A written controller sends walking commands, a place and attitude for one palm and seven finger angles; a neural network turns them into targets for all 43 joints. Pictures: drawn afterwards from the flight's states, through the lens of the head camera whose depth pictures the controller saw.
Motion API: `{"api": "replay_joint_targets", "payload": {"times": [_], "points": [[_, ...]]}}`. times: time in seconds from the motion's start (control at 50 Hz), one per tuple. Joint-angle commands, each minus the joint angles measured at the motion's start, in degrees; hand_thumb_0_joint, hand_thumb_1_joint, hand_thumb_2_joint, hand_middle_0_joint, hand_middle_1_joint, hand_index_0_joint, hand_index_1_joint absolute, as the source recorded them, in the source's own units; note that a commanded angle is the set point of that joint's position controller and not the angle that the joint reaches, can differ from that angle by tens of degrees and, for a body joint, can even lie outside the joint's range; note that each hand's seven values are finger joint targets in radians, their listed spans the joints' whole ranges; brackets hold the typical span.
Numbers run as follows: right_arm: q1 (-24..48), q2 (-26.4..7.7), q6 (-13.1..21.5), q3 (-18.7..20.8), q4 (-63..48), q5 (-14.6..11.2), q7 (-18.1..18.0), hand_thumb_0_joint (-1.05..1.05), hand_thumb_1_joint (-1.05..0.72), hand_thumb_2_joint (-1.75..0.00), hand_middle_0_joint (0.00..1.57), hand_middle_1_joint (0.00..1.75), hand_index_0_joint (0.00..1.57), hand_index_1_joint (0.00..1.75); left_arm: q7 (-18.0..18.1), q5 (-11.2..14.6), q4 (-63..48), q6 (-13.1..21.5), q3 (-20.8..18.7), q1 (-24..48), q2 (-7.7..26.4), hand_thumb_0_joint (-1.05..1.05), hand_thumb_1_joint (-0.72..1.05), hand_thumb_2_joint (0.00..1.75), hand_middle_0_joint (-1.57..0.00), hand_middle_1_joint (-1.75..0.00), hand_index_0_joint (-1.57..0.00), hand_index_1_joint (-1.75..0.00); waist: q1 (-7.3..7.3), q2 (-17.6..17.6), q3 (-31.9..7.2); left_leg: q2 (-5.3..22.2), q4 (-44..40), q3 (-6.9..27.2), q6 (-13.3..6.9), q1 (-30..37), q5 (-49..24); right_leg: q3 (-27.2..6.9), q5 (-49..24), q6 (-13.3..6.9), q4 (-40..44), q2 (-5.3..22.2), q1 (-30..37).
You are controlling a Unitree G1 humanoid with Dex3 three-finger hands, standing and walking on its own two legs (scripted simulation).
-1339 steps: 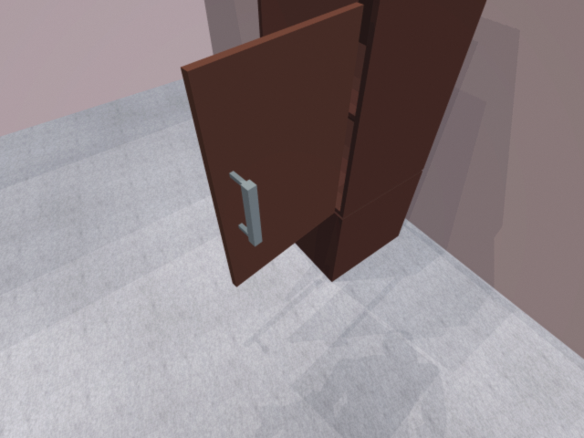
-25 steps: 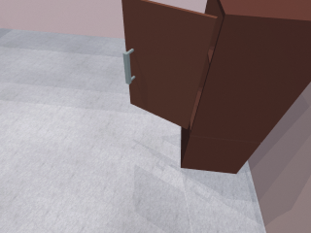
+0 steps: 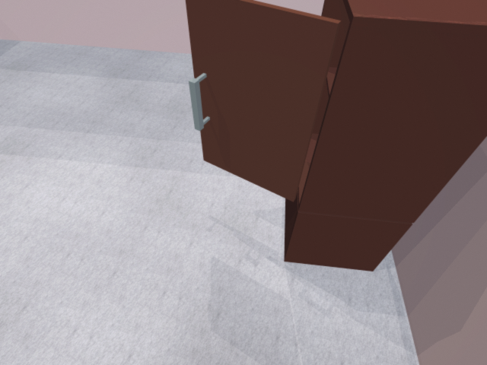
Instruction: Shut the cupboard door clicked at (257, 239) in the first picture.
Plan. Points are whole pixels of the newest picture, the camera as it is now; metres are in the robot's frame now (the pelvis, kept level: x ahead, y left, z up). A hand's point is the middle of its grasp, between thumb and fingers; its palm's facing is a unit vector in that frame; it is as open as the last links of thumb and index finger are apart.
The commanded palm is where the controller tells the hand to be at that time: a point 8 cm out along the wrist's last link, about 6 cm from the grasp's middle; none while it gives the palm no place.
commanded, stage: look to check the result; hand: left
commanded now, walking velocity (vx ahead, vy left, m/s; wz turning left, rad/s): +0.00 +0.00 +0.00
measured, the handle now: (201, 102) +0.83 +0.18 -0.05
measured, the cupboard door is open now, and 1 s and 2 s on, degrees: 65 65 65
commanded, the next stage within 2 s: walk to a spot facing it in 0.04 s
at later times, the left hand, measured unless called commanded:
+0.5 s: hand out of the picture -0.02 +0.18 -0.21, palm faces +0.17 -0.97 -0.20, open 7.4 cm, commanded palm none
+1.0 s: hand out of the picture +0.09 +0.22 -0.15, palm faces +0.40 -0.87 -0.29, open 7.4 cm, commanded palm none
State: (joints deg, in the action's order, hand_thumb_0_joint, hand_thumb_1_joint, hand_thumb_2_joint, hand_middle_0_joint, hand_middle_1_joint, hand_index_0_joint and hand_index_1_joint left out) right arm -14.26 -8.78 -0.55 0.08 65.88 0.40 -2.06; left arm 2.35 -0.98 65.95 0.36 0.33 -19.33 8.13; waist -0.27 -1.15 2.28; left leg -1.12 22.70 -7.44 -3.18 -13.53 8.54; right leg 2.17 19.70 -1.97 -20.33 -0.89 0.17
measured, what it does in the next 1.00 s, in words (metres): steps on the spot, turning left: right foot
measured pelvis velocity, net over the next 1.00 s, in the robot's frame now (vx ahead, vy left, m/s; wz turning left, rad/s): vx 0.04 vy -0.03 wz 0.46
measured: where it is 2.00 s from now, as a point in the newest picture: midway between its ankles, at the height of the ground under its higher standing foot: outside the picture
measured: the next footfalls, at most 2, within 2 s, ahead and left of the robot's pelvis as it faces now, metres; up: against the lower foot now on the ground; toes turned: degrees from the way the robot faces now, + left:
right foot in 0.98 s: +0.12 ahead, -0.13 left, +0.00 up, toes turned +27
left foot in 1.40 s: +0.00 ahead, +0.08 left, +0.00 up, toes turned +49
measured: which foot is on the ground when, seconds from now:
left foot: down 0.00-0.98, up 1.00-1.00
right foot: down 0.00-0.54, up 0.56-0.96, down 0.98-1.00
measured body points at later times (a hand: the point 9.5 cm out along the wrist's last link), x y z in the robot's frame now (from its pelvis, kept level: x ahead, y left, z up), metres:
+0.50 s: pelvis +0.02 +0.00 -0.02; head +0.04 +0.02 +0.42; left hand -0.03 +0.23 -0.19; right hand +0.05 -0.23 -0.17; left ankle +0.02 +0.10 -0.72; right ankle -0.09 -0.09 -0.74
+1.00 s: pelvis +0.04 -0.03 -0.01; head +0.10 -0.02 +0.43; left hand +0.07 +0.27 -0.13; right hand +0.20 -0.25 -0.16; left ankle +0.03 +0.10 -0.74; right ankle +0.08 -0.15 -0.75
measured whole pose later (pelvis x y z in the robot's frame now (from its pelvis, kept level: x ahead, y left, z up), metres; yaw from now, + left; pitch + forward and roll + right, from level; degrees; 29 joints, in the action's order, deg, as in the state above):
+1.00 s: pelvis +0.04 -0.03 -0.01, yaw +26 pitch +3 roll +0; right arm -12.0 -13.8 -3.5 4.9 52.7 1.0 0.2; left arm 0.9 -1.6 46.8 -1.2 -3.0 -4.7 13.5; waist -2.0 1.2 4.2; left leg -4.4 33.6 8.9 0.8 -23.6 14.3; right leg -0.6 17.8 1.0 -31.6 0.6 -17.0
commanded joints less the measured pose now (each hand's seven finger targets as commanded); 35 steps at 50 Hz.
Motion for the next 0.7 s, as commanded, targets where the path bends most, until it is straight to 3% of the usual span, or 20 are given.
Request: {"api": "replay_joint_targets", "payload": {"times": [0.0, 0.14, 0.18, 0.24, 0.28, 0.32, 0.36, 0.38, 0.42, 0.46, 0.48, 0.5, 0.52, 0.54, 0.56, 0.58, 0.6, 0.62, 0.68], "points": [[-3.4, -6.5, 0.9, 1.0, -1.1, 0.1, -0.5, 0.00, -0.90, -0.90, 0.20, 0.30, 0.20, 0.30, 0.7, 0.2, -0.2, 0.6, -1.1, -6.5, 5.7, 0.00, 0.90, 0.90, -0.20, -0.30, -0.20, -0.30, 0.01, -0.6, 1.2, 8.0, -1.3, 9.1, -0.3, 8.4, -10.5, -5.0, -15.8, -0.3, 5.1, 7.3, -9.3], [-3.1, -6.2, 0.8, 0.7, -1.0, 0.2, -0.7, 0.00, -0.90, -0.90, 0.20, 0.30, 0.20, 0.30, 0.8, 0.2, -0.2, 0.4, -1.1, -5.7, 5.7, 0.00, 0.90, 0.90, -0.20, -0.30, -0.20, -0.30, -0.19, 0.9, 2.3, 7.9, -0.9, 8.7, 0.0, 7.6, -11.3, -4.9, -18.4, -0.1, 5.1, 7.6, -8.3], [-3.3, -4.7, 0.4, 0.5, -1.2, 0.3, -0.6, 0.00, -0.90, -0.90, 0.20, 0.30, 0.20, 0.30, 1.0, 0.3, -0.4, -0.1, -1.2, -6.5, 4.5, 0.00, 0.90, 0.90, -0.20, -0.30, -0.20, -0.30, -0.06, 0.9, 2.9, 7.2, 0.6, 8.7, 0.3, 5.7, -12.2, -3.8, -18.9, 0.2, 3.2, 8.0, -7.9], [-2.8, -5.4, -0.4, 1.1, -2.5, 0.4, -0.4, 0.00, -0.90, -0.90, 0.20, 0.30, 0.20, 0.30, 1.2, 0.3, -1.9, -0.8, -2.4, -6.0, 6.3, 0.00, 0.90, 0.90, -0.20, -0.30, -0.20, -0.30, 0.28, -0.8, 3.2, 6.2, 5.3, 8.0, 0.5, 0.3, -11.7, -2.3, -22.2, -0.4, -0.3, 9.7, -6.0], [-2.0, -5.4, -1.0, 1.5, -3.7, 0.5, -0.1, 0.00, -0.90, -0.90, 0.20, 0.30, 0.20, 0.30, 1.2, 0.2, -3.2, -1.2, -3.4, -5.5, 7.7, 0.00, 0.90, 0.90, -0.20, -0.30, -0.20, -0.30, 0.66, -3.1, 3.7, 4.4, 10.7, 6.6, 1.1, -4.7, -6.4, -3.1, -24.8, -2.4, -1.0, 12.5, -4.9], [0.6, -5.0, -1.6, 2.2, -6.1, 0.7, 0.3, 0.00, -0.90, -0.90, 0.20, 0.30, 0.20, 0.30, 1.1, -0.2, -4.5, -1.2, -4.0, -5.7, 8.6, 0.00, 0.90, 0.90, -0.20, -0.30, -0.20, -0.30, 1.69, -6.6, 4.8, 2.4, 22.5, 4.2, 2.2, -11.9, 11.5, -4.8, -38.4, -6.2, -1.3, 18.0, -2.5], [2.2, -5.4, -2.3, 3.1, -8.1, 0.7, 0.4, 0.00, -0.90, -0.90, 0.20, 0.30, 0.20, 0.30, 1.2, -1.0, -6.3, -1.1, -4.4, -3.3, 9.4, 0.00, 0.90, 0.90, -0.20, -0.30, -0.20, -0.30, 1.00, -5.7, 6.0, 3.0, 34.3, 4.9, 2.7, -16.7, 20.3, -5.3, -44.9, -9.7, -1.5, 22.1, -3.1], [3.2, -5.3, -2.5, 3.2, -9.0, 0.6, 0.7, 0.00, -0.90, -0.90, 0.20, 0.30, 0.20, 0.30, 1.2, -1.2, -7.4, -1.1, -4.7, -2.0, 9.9, 0.00, 0.90, 0.90, -0.20, -0.30, -0.20, -0.30, 0.80, -4.8, 7.5, 3.5, 35.9, 4.9, 3.1, -17.9, 21.3, -4.2, -45.5, -10.1, -1.7, 22.0, -3.7], [3.4, -5.0, -2.4, 3.1, -10.7, 0.6, 1.1, 0.00, -0.90, -0.90, 0.20, 0.30, 0.20, 0.30, 1.2, -1.3, -9.1, -0.9, -5.4, 0.6, 11.5, 0.00, 0.90, 0.90, -0.20, -0.30, -0.20, -0.30, -0.41, -4.0, 8.1, 4.5, 29.2, 3.7, 3.2, -16.9, 21.2, -1.0, -49.5, -9.0, -5.6, 21.4, -2.9], [-0.7, -5.2, -2.2, 3.2, -10.7, 0.8, 1.4, 0.00, -0.90, -0.90, 0.20, 0.30, 0.20, 0.30, 0.9, -0.8, -10.4, -0.7, -5.9, 1.6, 12.9, 0.00, 0.90, 0.90, -0.20, -0.30, -0.20, -0.30, -2.17, -3.9, 4.9, 2.3, 19.5, 0.1, 2.8, -10.4, 12.7, 3.7, -51.9, -5.7, -13.8, 18.7, -3.1], [-4.2, -5.9, -1.9, 3.5, -10.1, 1.1, 1.4, 0.00, -0.90, -0.90, 0.20, 0.30, 0.20, 0.30, 0.7, -0.4, -10.9, -0.7, -6.0, 1.3, 13.1, 0.00, 0.90, 0.90, -0.20, -0.30, -0.20, -0.30, -3.50, -3.1, 2.3, 1.0, 14.8, -0.3, 2.2, -3.9, 6.1, 5.7, -49.2, -3.6, -20.1, 16.9, -5.7], [-9.1, -8.6, -1.4, 4.3, -9.4, 1.4, 1.5, 0.00, -0.90, -0.90, 0.20, 0.30, 0.20, 0.30, 0.3, 0.0, -11.6, -0.7, -6.1, 1.1, 12.2, 0.00, 0.90, 0.90, -0.20, -0.30, -0.20, -0.30, -5.43, 4.8, -1.6, 5.4, 7.6, 8.0, -0.7, 5.2, -11.7, 7.6, -37.3, -0.3, -31.9, 13.6, -13.0], [-12.0, -14.2, -0.8, 5.3, -9.5, 1.5, 1.3, 0.00, -0.90, -0.90, 0.20, 0.30, 0.20, 0.30, 0.0, 1.1, -14.0, -0.9, -5.5, 1.0, 9.0, 0.00, 0.90, 0.90, -0.20, -0.30, -0.20, -0.30, -5.11, 22.3, -4.0, 20.7, 2.0, 31.9, -9.9, 10.8, -38.5, 7.3, 8.2, 3.9, -47.0, 4.5, -26.8], [-12.3, -15.3, -1.1, 5.3, -9.0, 0.8, 1.0, 0.00, -0.90, -0.90, 0.20, 0.30, 0.20, 0.30, 0.4, 0.6, -15.9, -1.5, -5.1, 4.7, 9.5, 0.00, 0.90, 0.90, -0.20, -0.30, -0.20, -0.30, -5.30, 15.2, -6.2, 24.1, -2.0, 36.3, -13.0, 7.7, -31.1, -1.1, 18.8, 2.6, -51.3, 3.5, -26.5], [-8.4, -15.0, -1.1, 5.4, -10.1, 1.0, 0.9, 0.00, -0.90, -0.90, 0.20, 0.30, 0.20, 0.30, 0.4, 0.2, -16.4, -2.0, -5.4, 6.6, 9.1, 0.00, 0.90, 0.90, -0.20, -0.30, -0.20, -0.30, -3.86, 9.9, -3.3, 22.9, -5.2, 33.5, -11.4, 2.8, -10.8, -2.9, 16.4, 2.3, -50.7, 5.6, -27.7], [-5.5, -14.1, -0.8, 5.3, -12.0, 1.2, 0.7, 0.00, -0.90, -0.90, 0.20, 0.30, 0.20, 0.30, 0.1, -0.1, -16.6, -2.1, -5.6, 8.9, 9.0, 0.00, 0.90, 0.90, -0.20, -0.30, -0.20, -0.30, -3.67, 8.9, -1.1, 20.7, -6.9, 33.9, -9.6, -1.8, -0.4, -3.3, 12.2, 2.7, -50.0, 6.7, -29.2], [-3.3, -13.0, -0.6, 4.8, -12.9, 1.6, 0.5, 0.00, -0.90, -0.90, 0.20, 0.30, 0.20, 0.30, -0.3, -0.3, -16.8, -2.2, -5.7, 10.0, 9.6, 0.00, 0.90, 0.90, -0.20, -0.30, -0.20, -0.30, -2.47, 5.5, 0.4, 18.6, -7.5, 32.4, -8.2, -5.0, 4.1, -4.0, 8.7, 3.1, -49.2, 6.7, -28.5], [-1.6, -12.9, -0.4, 4.6, -13.5, 1.7, 0.4, 0.00, -0.90, -0.90, 0.20, 0.30, 0.20, 0.30, -0.6, -0.4, -16.6, -2.2, -5.9, 9.2, 9.1, 0.00, 0.90, 0.90, -0.20, -0.30, -0.20, -0.30, -1.50, 5.2, 0.1, 17.2, -7.5, 30.5, -7.5, -4.5, 3.4, -4.3, 6.2, 3.6, -47.8, 6.4, -29.1], [-0.5, -13.7, -0.2, 5.0, -14.1, 1.5, 0.4, 0.00, -0.90, -0.90, 0.20, 0.30, 0.20, 0.30, -1.1, -0.5, -16.8, -2.2, -5.7, 8.0, 8.3, 0.00, 0.90, 0.90, -0.20, -0.30, -0.20, -0.30, -0.71, 3.7, -3.9, 14.1, -5.6, 26.1, -6.9, -0.3, -1.4, -3.4, 3.4, 4.6, -41.3, 5.1, -28.7]]}}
